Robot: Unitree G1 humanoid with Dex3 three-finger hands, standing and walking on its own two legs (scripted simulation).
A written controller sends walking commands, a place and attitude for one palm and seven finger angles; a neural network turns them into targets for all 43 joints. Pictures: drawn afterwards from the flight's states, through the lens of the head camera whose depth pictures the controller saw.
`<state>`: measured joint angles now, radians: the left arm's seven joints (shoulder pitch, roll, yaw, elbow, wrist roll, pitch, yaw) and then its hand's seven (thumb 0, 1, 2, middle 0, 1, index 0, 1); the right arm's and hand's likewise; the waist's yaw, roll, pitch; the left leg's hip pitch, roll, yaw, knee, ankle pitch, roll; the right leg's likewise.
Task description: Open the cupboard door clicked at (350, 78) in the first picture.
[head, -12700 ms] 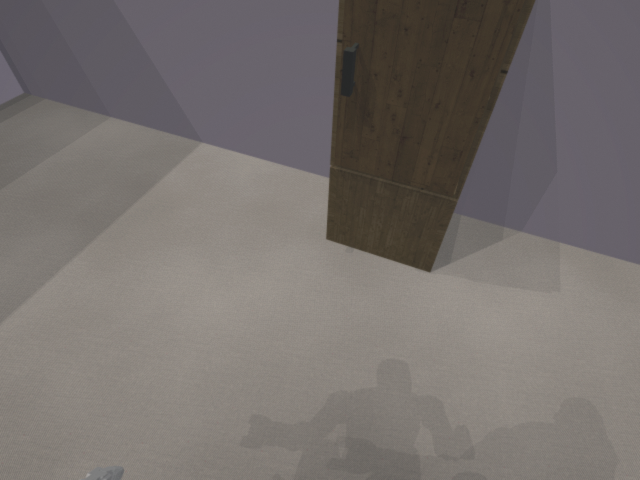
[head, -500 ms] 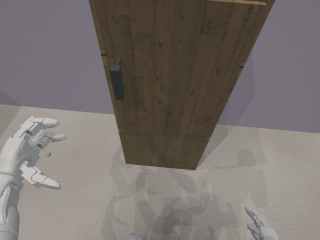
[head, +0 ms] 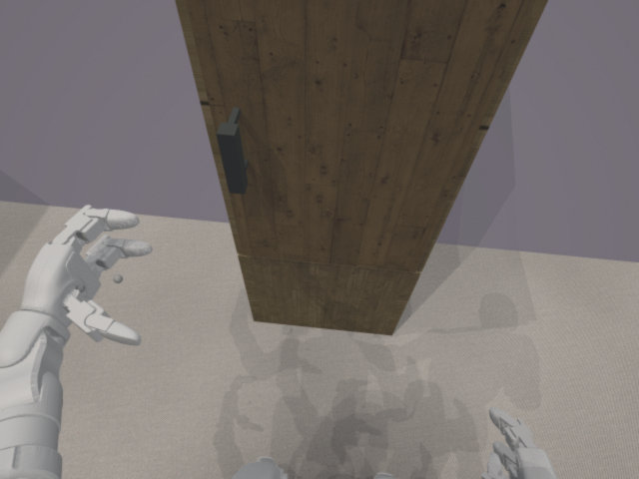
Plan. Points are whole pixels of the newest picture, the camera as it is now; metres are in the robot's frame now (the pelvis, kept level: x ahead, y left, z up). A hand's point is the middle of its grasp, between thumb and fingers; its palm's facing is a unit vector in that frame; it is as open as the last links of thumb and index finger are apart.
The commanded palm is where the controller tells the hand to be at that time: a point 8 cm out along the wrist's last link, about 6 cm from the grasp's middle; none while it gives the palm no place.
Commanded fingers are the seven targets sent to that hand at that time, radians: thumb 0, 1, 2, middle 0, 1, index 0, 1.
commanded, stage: move the hooked fingers beside the handle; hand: left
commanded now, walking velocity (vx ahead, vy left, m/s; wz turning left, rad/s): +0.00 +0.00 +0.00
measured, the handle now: (236, 151) +0.58 +0.17 +0.05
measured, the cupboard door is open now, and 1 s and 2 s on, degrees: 0 0 0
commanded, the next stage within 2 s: none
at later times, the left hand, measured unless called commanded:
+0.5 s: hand (155, 223) +0.41 +0.25 +0.07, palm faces -0.05 -1.00 -0.01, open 14.0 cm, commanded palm +0.39 +0.29 +0.07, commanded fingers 0.00 -0.50 0.30 -0.30 -1.20 -0.30 -1.20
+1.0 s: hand (180, 189) +0.48 +0.23 +0.06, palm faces -0.06 -1.00 -0.01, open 14.0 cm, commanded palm +0.47 +0.27 +0.06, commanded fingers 0.00 -0.50 0.30 -0.30 -1.20 -0.30 -1.20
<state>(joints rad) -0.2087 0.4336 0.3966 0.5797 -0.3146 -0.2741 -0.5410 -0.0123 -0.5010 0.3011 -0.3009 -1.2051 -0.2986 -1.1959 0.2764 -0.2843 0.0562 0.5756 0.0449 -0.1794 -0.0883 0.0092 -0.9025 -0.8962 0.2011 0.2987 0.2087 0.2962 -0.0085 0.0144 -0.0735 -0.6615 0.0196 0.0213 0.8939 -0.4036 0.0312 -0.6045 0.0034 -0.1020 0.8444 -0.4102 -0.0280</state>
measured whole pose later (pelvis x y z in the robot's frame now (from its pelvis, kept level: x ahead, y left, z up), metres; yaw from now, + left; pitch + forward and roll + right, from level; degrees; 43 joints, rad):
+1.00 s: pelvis +0.00 +0.01 -0.02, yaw -2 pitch +18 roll -3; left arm -0.80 0.58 0.42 1.15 -0.15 -0.37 -0.43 -0.01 -0.50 0.30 -0.30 -1.20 -0.30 -1.20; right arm 0.37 -0.29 0.05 0.61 0.02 0.02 -0.05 0.00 -0.90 -0.90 0.20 0.30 0.21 0.30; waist -0.13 0.01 -0.09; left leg -0.87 0.04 0.04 0.99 -0.44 0.04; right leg -0.81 0.02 -0.08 0.93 -0.42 -0.02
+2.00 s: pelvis +0.01 +0.01 -0.02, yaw -3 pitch +22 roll -4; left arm -0.93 0.65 0.44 1.23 -0.09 -0.36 -0.38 -0.01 -0.50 0.30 -0.30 -1.20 -0.30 -1.20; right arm 0.38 -0.28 0.06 0.59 0.00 0.09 -0.03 0.00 -0.90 -0.90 0.20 0.30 0.21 0.30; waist -0.18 0.01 -0.10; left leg -0.95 0.06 0.03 1.03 -0.47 0.05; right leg -0.89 0.04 -0.08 0.94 -0.43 -0.01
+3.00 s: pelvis +0.01 +0.01 -0.02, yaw -3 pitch +21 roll -4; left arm -0.92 0.50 0.37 1.20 -0.09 -0.38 -0.26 -0.01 -0.50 0.30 -0.30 -1.20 -0.27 -1.19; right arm 0.38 -0.26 0.05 0.62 -0.01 0.08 0.01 0.00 -0.91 -0.90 0.20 0.30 0.21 0.30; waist -0.17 0.02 -0.11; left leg -0.94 0.05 0.03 1.03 -0.47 0.04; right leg -0.87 0.03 -0.09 0.95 -0.44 -0.02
